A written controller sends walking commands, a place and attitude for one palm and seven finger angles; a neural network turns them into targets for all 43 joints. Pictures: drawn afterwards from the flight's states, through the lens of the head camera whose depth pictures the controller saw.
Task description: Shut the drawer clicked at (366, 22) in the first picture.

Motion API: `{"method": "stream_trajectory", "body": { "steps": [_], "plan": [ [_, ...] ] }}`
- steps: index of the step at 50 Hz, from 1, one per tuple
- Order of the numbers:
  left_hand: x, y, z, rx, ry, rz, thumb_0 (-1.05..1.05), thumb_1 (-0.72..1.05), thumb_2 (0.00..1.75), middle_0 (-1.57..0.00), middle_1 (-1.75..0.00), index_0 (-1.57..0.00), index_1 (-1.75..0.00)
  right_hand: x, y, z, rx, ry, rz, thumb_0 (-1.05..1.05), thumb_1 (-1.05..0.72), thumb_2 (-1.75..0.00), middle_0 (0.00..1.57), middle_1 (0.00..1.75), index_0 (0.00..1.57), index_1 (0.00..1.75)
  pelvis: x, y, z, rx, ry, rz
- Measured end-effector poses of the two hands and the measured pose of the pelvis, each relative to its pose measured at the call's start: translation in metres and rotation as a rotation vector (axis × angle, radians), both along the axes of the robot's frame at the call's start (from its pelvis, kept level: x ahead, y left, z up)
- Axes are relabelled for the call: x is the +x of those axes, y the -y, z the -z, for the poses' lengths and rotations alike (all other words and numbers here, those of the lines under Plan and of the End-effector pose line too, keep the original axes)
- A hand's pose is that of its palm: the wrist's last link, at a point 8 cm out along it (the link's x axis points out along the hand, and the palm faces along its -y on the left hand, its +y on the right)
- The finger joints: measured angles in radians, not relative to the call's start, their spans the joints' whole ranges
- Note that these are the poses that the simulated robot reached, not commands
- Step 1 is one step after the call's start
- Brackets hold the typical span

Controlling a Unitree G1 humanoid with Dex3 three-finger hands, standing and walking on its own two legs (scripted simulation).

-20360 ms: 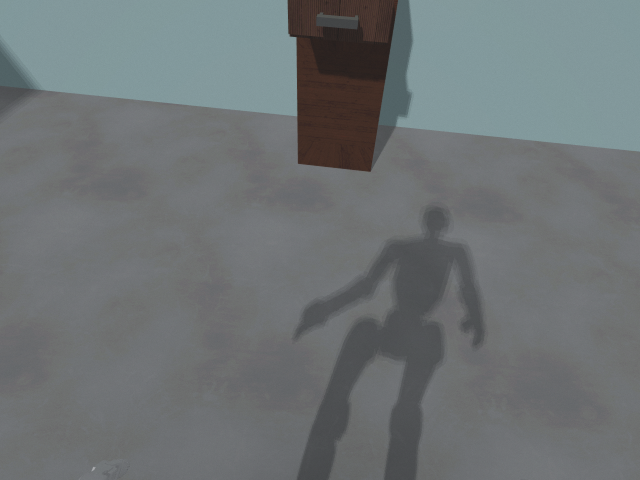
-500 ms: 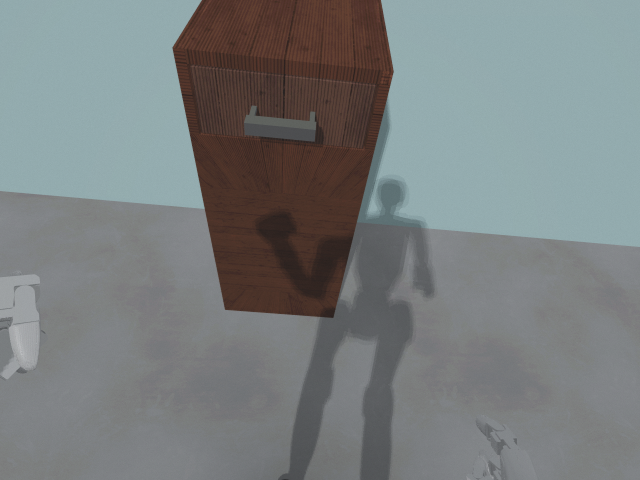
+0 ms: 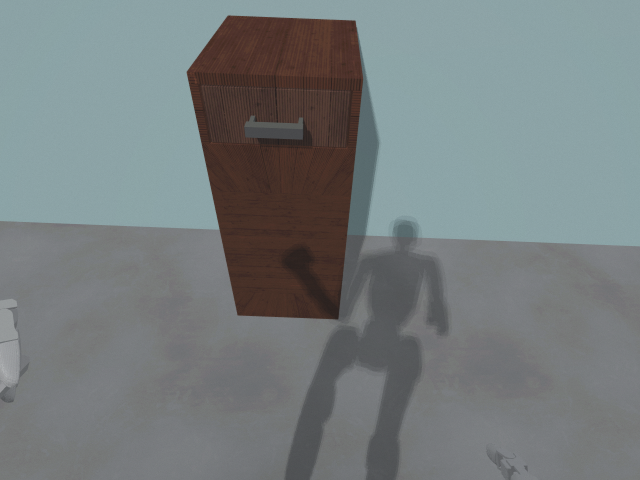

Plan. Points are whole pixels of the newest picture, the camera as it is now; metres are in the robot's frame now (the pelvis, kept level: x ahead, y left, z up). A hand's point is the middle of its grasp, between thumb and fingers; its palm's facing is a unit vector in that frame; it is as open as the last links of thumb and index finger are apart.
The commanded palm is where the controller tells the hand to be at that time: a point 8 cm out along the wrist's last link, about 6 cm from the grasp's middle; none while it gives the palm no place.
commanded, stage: stop stepping back and stand still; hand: left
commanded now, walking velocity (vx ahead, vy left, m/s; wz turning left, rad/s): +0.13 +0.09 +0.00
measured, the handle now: (275, 125) +0.84 +0.17 +0.05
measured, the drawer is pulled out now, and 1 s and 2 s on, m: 0.00 0.00 0.00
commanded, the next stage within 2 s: let the arm hang, fingers relaxed in 0.70 s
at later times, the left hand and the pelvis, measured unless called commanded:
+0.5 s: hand out of the picture +0.09 +0.29 +0.15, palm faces +0.48 -0.80 -0.36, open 3.2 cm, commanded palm +0.04 +0.32 +0.18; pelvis -0.07 +0.04 +0.00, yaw +4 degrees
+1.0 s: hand out of the picture +0.06 +0.28 -0.12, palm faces +0.15 -0.94 -0.31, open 3.0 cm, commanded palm none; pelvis -0.08 +0.06 -0.02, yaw +6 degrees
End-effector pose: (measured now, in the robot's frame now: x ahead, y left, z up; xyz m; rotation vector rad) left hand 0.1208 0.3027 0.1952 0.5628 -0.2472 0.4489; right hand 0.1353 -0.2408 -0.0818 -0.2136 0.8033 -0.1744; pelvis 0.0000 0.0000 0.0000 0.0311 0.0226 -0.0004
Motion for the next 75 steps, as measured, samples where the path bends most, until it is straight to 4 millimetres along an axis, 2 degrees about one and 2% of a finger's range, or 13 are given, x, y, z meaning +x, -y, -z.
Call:
{"method": "stream_trajectory", "body": {
  "steps": [6, 15, 22, 28, 36, 40, 42, 46, 50, 53, 65, 70, 75],
  "plan": [
    [-0.007, 0.004, 0.042, -0.193, -0.022, -0.016, 0.01, 0.89, 0.90, -1.41, -1.60, -1.41, -1.60, -0.016, 0.004, -0.002, -0.080, 0.007, -0.028, 0.02, -0.91, -0.90, 0.20, 0.30, 0.20, 0.30, -0.022, -0.014, 0.004, -0.008, 0.025, -0.063],
    [-0.046, 0.004, -0.005, 0.056, 0.039, 0.116, 0.01, 0.88, 0.90, -1.41, -1.60, -1.41, -1.60, -0.030, -0.035, -0.020, 0.015, 0.182, -0.061, 0.02, -0.90, -0.90, 0.20, 0.30, 0.21, 0.30, -0.062, -0.017, 0.005, -0.027, 0.056, -0.043],
    [-0.073, -0.019, 0.017, -0.060, 0.012, 0.002, 0.01, 0.89, 0.90, -1.41, -1.60, -1.41, -1.60, -0.056, -0.048, -0.005, 0.017, 0.049, -0.092, 0.02, -0.90, -0.90, 0.20, 0.30, 0.21, 0.30, -0.072, -0.028, 0.001, -0.021, 0.041, -0.048],
    [-0.067, -0.031, 0.036, -0.124, 0.053, 0.032, 0.01, 0.89, 0.90, -1.41, -1.60, -1.41, -1.60, -0.064, -0.054, 0.002, -0.079, 0.035, -0.098, 0.02, -0.90, -0.90, 0.20, 0.30, 0.21, 0.30, -0.074, -0.047, 0.016, -0.047, 0.056, -0.082],
    [-0.058, -0.028, -0.007, 0.075, 0.079, 0.115, 0.01, 0.89, 0.90, -1.41, -1.60, -1.41, -1.60, -0.061, -0.081, -0.001, 0.036, 0.092, -0.101, 0.02, -0.90, -0.90, 0.20, 0.30, 0.21, 0.30, -0.076, -0.047, 0.009, -0.029, 0.070, -0.063],
    [-0.060, -0.026, -0.001, 0.102, 0.007, 0.097, 0.01, 0.89, 0.90, -1.41, -1.60, -1.41, -1.60, -0.054, -0.083, 0.011, 0.075, 0.079, -0.104, 0.02, -0.90, -0.90, 0.20, 0.30, 0.21, 0.30, -0.074, -0.046, 0.013, -0.037, 0.065, -0.055],
    [-0.051, -0.036, 0.031, 0.057, -0.126, 0.076, 0.00, 0.89, 0.90, -1.40, -1.60, -1.41, -1.60, -0.053, -0.080, 0.022, 0.092, 0.032, -0.130, 0.02, -0.90, -0.90, 0.20, 0.30, 0.21, 0.30, -0.074, -0.049, 0.012, -0.038, 0.041, -0.078],
    [-0.044, -0.056, 0.162, -0.246, -0.555, -0.061, 0.00, 0.90, 0.90, -1.36, -1.57, -1.37, -1.56, -0.061, -0.070, 0.049, 0.085, -0.092, -0.139, 0.01, -0.90, -0.90, 0.20, 0.30, 0.21, 0.30, -0.073, -0.057, 0.020, -0.035, 0.025, -0.111],
    [-0.084, -0.023, 0.281, -0.515, -0.985, -0.100, 0.00, 0.90, 0.90, -1.26, -1.47, -1.26, -1.46, -0.087, -0.065, 0.055, 0.040, -0.210, -0.116, 0.01, -0.91, -0.90, 0.20, 0.30, 0.21, 0.30, -0.077, -0.060, 0.021, -0.021, 0.043, -0.103],
    [-0.128, 0.009, 0.328, -0.642, -1.195, -0.103, 0.01, 0.90, 0.90, -1.17, -1.39, -1.17, -1.37, -0.114, -0.064, 0.048, 0.005, -0.290, -0.088, 0.01, -0.91, -0.90, 0.20, 0.30, 0.20, 0.30, -0.081, -0.060, 0.017, -0.020, 0.053, -0.101],
    [-0.244, -0.016, 0.333, -0.708, -1.504, -0.320, 0.01, 0.90, 0.90, -0.72, -0.93, -0.72, -0.88, -0.190, -0.079, 0.057, 0.034, -0.559, -0.047, 0.01, -0.91, -0.90, 0.20, 0.30, 0.20, 0.30, -0.085, -0.068, 0.001, -0.042, 0.045, -0.110],
    [-0.260, -0.012, 0.330, -0.719, -1.567, -0.351, 0.01, 0.91, 0.90, -0.53, -0.69, -0.53, -0.67, -0.200, -0.092, 0.063, 0.075, -0.586, -0.032, 0.01, -0.91, -0.90, 0.20, 0.30, 0.20, 0.30, -0.082, -0.072, -0.001, -0.035, 0.048, -0.100],
    [-0.253, -0.001, 0.332, -0.733, -1.568, -0.332, 0.01, 0.91, 0.90, -0.35, -0.48, -0.35, -0.47, -0.205, -0.102, 0.066, 0.104, -0.598, -0.021, 0.01, -0.91, -0.90, 0.20, 0.30, 0.20, 0.30, -0.080, -0.072, -0.002, -0.029, 0.053, -0.093]
  ]
}}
